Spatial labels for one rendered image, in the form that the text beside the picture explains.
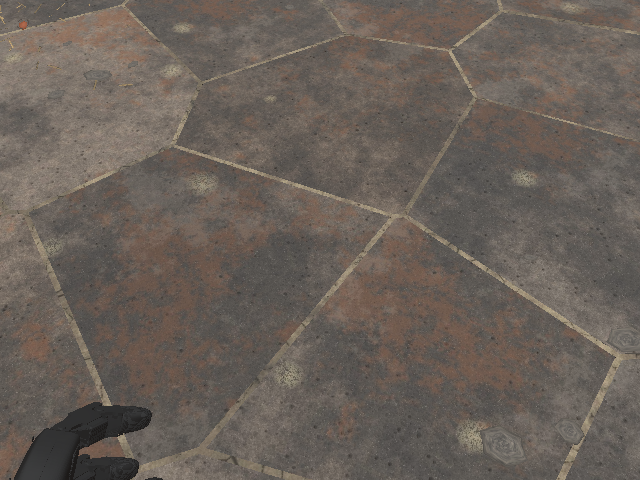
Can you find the robot left hand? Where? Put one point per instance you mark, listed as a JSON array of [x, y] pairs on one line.
[[53, 455]]

